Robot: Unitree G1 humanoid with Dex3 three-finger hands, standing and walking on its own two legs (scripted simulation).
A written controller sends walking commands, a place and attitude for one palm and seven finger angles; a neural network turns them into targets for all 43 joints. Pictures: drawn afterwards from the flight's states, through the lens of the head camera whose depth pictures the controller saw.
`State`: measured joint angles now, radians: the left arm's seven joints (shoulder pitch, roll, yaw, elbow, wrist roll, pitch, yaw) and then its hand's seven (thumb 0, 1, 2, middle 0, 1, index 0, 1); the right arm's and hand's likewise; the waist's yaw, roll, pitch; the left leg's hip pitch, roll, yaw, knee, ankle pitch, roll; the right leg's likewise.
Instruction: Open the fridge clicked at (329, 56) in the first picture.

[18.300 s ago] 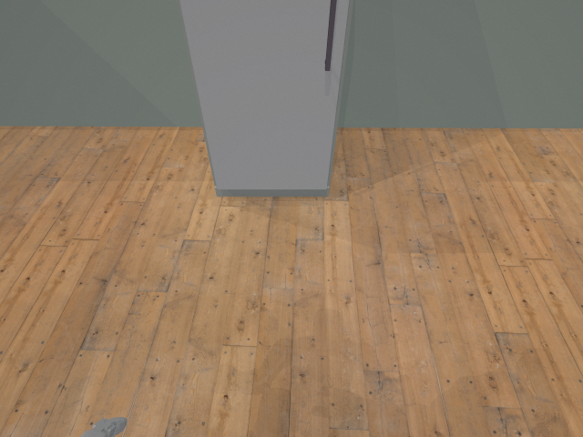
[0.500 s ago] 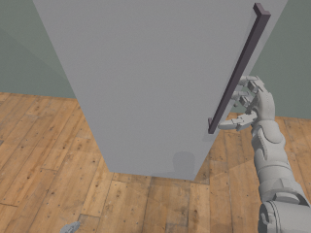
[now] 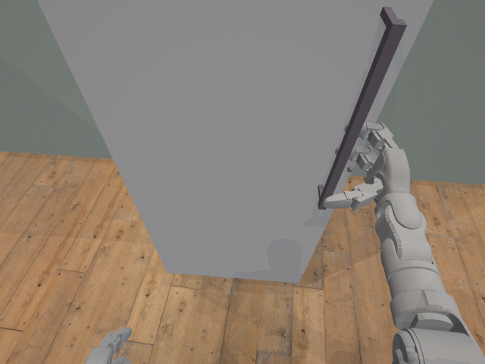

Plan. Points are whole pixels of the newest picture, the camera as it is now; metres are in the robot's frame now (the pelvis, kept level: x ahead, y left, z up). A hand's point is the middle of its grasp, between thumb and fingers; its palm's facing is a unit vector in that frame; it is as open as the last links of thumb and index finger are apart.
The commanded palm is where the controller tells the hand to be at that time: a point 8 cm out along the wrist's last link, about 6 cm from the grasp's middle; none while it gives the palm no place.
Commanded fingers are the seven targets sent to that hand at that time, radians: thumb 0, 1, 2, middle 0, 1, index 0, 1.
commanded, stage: slide the fingers in behind the handle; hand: right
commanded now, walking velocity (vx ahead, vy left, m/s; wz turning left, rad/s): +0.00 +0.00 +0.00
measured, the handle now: (346, 134) +0.47 -0.13 +0.13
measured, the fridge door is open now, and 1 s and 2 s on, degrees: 0 0 0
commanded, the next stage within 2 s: grip the handle and tug to test in 1.12 s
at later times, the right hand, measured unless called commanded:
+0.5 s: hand (338, 168) +0.42 -0.11 +0.11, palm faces -0.03 +1.00 +0.01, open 14.0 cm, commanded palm +0.39 -0.16 +0.12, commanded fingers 0.00 0.50 -0.30 0.30 1.20 0.30 1.20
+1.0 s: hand (332, 169) +0.41 -0.10 +0.11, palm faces -0.01 +1.00 +0.00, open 14.2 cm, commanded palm +0.38 -0.15 +0.12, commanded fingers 0.00 0.50 -0.30 0.30 1.20 0.30 1.20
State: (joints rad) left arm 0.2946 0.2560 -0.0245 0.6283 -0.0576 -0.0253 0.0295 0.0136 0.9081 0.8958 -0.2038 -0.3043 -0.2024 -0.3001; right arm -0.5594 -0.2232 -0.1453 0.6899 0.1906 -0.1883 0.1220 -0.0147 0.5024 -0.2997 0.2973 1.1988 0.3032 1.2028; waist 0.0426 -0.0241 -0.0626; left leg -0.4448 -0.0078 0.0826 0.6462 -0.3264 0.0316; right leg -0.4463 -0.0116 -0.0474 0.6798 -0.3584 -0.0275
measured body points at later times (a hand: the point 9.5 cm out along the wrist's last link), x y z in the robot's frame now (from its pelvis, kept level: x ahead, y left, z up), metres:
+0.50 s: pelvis +0.00 +0.00 +0.00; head +0.03 +0.01 +0.45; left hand +0.09 +0.25 -0.11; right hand +0.41 -0.17 +0.11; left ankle +0.00 +0.10 -0.72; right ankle -0.01 -0.10 -0.72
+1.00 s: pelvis +0.00 +0.01 +0.00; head +0.03 +0.02 +0.45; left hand +0.10 +0.26 -0.11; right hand +0.40 -0.15 +0.12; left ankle +0.00 +0.10 -0.72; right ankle -0.01 -0.10 -0.72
